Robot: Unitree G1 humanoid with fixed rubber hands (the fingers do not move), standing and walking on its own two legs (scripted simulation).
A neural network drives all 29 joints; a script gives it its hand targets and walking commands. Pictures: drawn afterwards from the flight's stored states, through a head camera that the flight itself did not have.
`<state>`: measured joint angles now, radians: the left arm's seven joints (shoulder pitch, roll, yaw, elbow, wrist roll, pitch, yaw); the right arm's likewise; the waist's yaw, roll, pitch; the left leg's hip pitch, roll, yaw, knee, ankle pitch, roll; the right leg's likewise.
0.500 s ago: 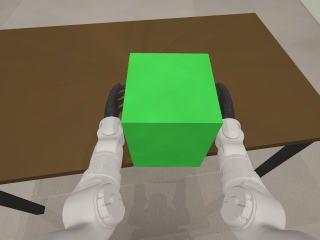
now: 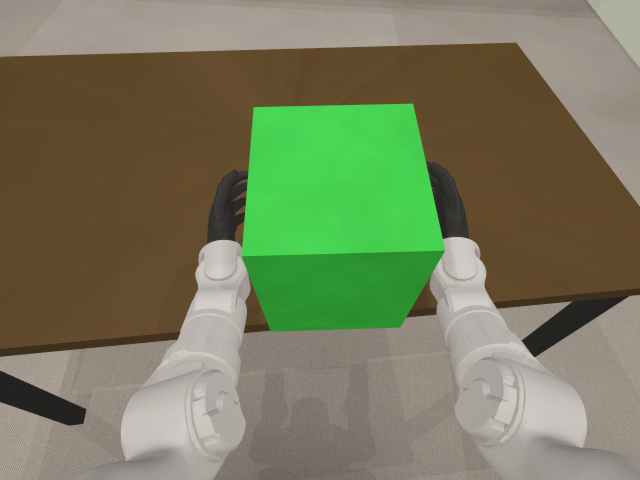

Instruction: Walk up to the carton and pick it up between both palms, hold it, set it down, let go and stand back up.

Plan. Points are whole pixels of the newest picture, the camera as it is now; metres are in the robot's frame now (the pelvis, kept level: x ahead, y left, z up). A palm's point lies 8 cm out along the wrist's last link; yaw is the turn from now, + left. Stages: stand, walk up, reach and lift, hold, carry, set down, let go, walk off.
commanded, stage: reach and lift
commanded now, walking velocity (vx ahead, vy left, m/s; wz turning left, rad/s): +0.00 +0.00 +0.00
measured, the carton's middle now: (334, 229) +0.44 +0.01 +0.03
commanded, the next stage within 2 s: none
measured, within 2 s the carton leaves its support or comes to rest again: neither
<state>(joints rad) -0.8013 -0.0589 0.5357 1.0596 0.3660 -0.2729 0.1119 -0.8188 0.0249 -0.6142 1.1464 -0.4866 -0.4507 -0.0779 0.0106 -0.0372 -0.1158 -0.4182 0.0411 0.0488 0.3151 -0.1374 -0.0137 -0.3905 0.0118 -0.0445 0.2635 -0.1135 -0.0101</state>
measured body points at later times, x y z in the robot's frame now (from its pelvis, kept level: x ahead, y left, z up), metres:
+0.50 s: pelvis -0.02 +0.00 +0.00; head +0.04 +0.02 +0.44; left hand +0.42 +0.15 +0.05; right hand +0.42 -0.14 +0.07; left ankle -0.01 +0.12 -0.75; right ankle -0.01 -0.11 -0.75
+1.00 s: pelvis -0.01 +0.01 +0.00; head -0.03 +0.03 +0.45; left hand +0.41 +0.17 +0.13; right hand +0.41 -0.12 +0.15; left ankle -0.01 +0.12 -0.75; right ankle -0.01 -0.11 -0.75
